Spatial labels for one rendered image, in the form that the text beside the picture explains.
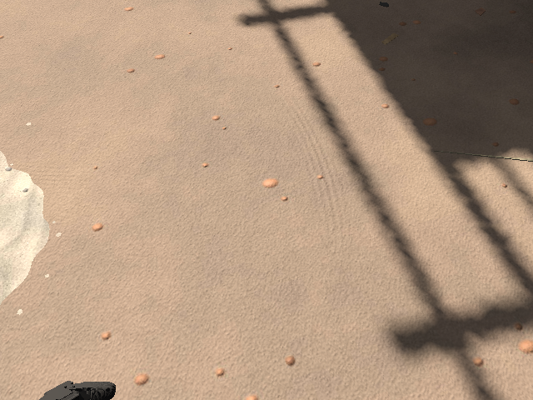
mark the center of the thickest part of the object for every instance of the left robot hand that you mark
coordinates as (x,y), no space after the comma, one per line
(81,391)

